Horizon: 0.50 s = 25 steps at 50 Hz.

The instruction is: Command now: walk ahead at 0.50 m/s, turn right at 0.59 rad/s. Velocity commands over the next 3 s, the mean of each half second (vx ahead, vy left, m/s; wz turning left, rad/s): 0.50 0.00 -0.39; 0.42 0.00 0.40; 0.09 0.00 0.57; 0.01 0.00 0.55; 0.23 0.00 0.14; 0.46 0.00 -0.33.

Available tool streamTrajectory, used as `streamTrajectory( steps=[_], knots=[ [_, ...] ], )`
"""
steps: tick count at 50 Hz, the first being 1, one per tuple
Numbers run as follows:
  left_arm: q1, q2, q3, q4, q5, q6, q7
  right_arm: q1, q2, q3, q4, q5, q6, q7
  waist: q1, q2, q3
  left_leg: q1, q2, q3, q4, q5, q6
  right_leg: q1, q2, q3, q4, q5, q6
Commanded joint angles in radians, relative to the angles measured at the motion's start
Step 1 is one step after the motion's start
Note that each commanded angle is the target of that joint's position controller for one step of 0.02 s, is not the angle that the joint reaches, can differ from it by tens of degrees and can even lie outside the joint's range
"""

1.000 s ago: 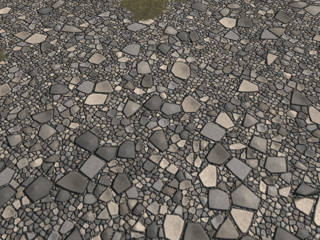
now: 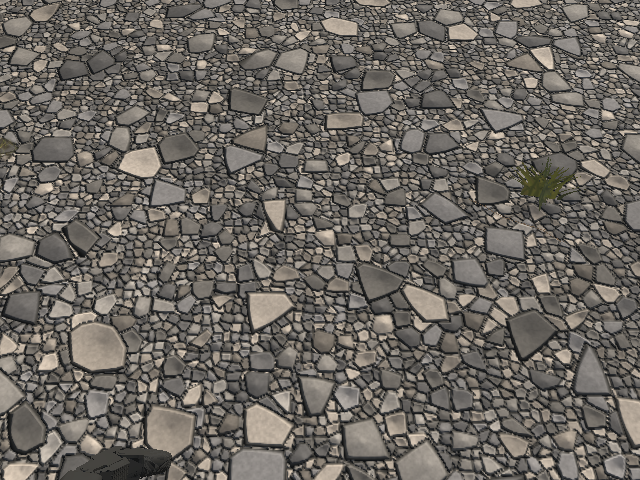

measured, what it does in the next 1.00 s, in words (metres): walks ahead: right foot, then left foot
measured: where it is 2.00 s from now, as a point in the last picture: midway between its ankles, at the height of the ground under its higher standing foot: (342, 392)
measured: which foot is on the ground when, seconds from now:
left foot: down 0.00-0.04, up 0.06-0.60, down 0.62-1.00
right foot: up 0.00-0.04, down 0.06-0.64, up 0.66-1.00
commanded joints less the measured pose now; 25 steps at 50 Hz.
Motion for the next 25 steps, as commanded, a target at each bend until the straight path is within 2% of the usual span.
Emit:
streamTrajectory(
  steps=[1,2,3,4,5,6,7,8,9,11,14,17,19,23,25],
  knots=[
    [0.07,0.087,0.028,-0.045,0.007,-0.015,0.014,0.014,-0.204,-0.044,-0.034,-0.002,0.013,-0.014,0.089,0.135,-0.068,0.005,0.258,-0.032,0.243,1.11,0.109,0.184,0.105,-0.067,-0.06,-0.126,-0.068],
    [0.216,0.11,0.043,0.0,0.013,-0.024,0.024,0.008,-0.211,-0.044,-0.04,0.003,0.022,-0.015,0.154,0.109,-0.152,-0.066,0.246,-0.013,0.449,1.051,0.094,0.377,0.136,-0.053,-0.13,-0.1,-0.099],
    [0.379,0.184,0.072,0.045,0.022,-0.028,0.043,0.009,-0.189,-0.037,-0.069,-0.002,0.023,-0.012,0.218,0.018,-0.259,-0.272,0.22,-0.007,0.74,0.737,0.064,0.637,0.013,0.135,-0.172,-0.192,-0.147],
    [0.338,0.302,0.097,0.022,0.007,-0.023,0.056,0.05,-0.062,-0.012,-0.146,-0.001,0.017,0.013,0.127,-0.223,-0.337,-0.73,0.034,-0.055,1.086,-0.191,0.003,0.939,-0.3,0.67,-0.229,-0.176,-0.283],
    [0.406,0.288,0.1,0.007,-0.022,-0.009,0.066,-0.089,-0.162,-0.031,-0.175,-0.008,0.009,0.014,0.214,-0.072,-0.37,-0.838,-0.003,-0.258,1.171,-0.156,0.003,0.933,-0.321,0.838,-0.347,-0.129,-0.31],
    [0.353,0.256,0.092,0.033,-0.026,-0.008,0.075,-0.155,-0.151,-0.028,-0.198,0.007,-0.001,0.017,0.179,-0.032,-0.211,-0.892,0.057,-0.283,1.129,-0.03,0.014,0.826,-0.289,0.653,-0.358,-0.027,-0.281],
    [0.308,0.201,0.078,0.037,-0.033,-0.013,0.078,-0.141,-0.139,-0.021,-0.188,0.008,-0.01,0.015,0.131,0.013,-0.118,-0.833,0.091,-0.275,1.026,0.037,0.016,0.672,-0.244,0.549,-0.372,0.107,-0.244],
    [0.264,0.173,0.069,0.034,-0.034,-0.021,0.08,-0.129,-0.136,-0.022,-0.176,-0.003,-0.002,0.013,0.087,0.034,-0.073,-0.761,0.111,-0.28,0.958,0.046,0.01,0.564,-0.186,0.469,-0.383,0.21,-0.209],
    [0.234,0.15,0.061,0.029,-0.039,-0.028,0.081,-0.095,-0.131,-0.02,-0.17,-0.02,0.017,0.014,0.051,0.024,-0.07,-0.692,0.117,-0.283,0.921,0.044,-0.002,0.491,-0.145,0.413,-0.399,0.27,-0.197],
    [0.245,0.145,0.057,0.033,-0.043,-0.048,0.074,-0.078,-0.117,-0.021,-0.169,-0.032,0.048,0.022,0.032,0.019,-0.086,-0.65,0.11,-0.271,0.871,0.046,-0.02,0.44,-0.112,0.376,-0.414,0.337,-0.199],
    [0.301,0.161,0.062,0.055,-0.04,-0.059,0.071,-0.154,-0.095,-0.017,-0.193,-0.028,0.062,0.03,0.051,0.007,-0.052,-0.706,0.108,-0.253,0.762,0.161,-0.035,0.418,-0.086,0.35,-0.461,0.276,-0.18],
    [0.373,0.138,0.052,0.089,-0.042,-0.066,0.072,-0.254,-0.089,-0.013,-0.213,-0.023,0.059,0.035,0.092,-0.013,-0.022,-0.765,0.111,-0.243,0.615,0.299,-0.028,0.482,-0.078,0.318,-0.483,0.314,-0.129],
    [0.409,0.139,0.048,0.107,-0.041,-0.074,0.074,-0.304,-0.088,-0.011,-0.222,-0.016,0.056,0.039,0.117,-0.021,-0.021,-0.779,0.104,-0.234,0.548,0.365,-0.011,0.543,-0.084,0.29,-0.48,0.375,-0.096],
    [0.464,0.137,0.038,0.139,-0.027,-0.081,0.084,-0.416,-0.082,-0.002,-0.252,-0.006,0.049,0.049,0.157,-0.021,0.014,-0.807,0.073,-0.206,0.433,0.391,0.033,0.653,-0.115,0.244,-0.486,0.434,-0.074],
    [0.479,0.138,0.034,0.157,-0.016,-0.081,0.093,-0.449,-0.081,0.001,-0.265,-0.003,0.044,0.055,0.161,-0.021,0.036,-0.795,0.048,-0.197,0.378,0.356,0.059,0.697,-0.139,0.218,-0.483,0.474,-0.073]
  ],
)
Next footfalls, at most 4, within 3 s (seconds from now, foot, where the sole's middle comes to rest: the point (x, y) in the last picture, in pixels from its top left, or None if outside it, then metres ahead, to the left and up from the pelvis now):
0.06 right None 0.18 -0.08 -0.77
0.62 left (309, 439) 0.52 0.01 -0.77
1.10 right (368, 335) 0.76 -0.14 -0.77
1.56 left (294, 404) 0.60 0.04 -0.77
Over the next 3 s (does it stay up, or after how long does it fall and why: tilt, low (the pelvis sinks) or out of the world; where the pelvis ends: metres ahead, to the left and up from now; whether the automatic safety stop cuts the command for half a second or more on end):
stays up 0.85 0.12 -0.01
